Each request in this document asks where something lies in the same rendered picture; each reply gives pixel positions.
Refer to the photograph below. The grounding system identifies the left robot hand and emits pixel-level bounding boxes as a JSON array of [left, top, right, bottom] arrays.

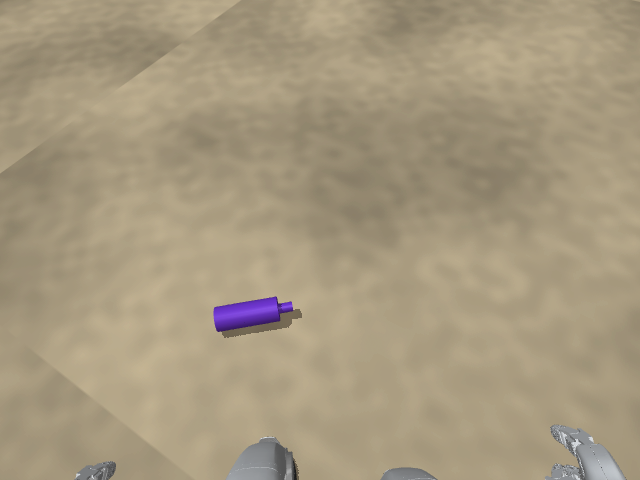
[[74, 461, 116, 480]]

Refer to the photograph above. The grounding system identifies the bottle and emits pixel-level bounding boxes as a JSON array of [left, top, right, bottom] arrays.
[[214, 296, 293, 332]]

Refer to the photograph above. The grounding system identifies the right robot hand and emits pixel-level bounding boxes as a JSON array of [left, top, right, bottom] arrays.
[[545, 425, 626, 480]]

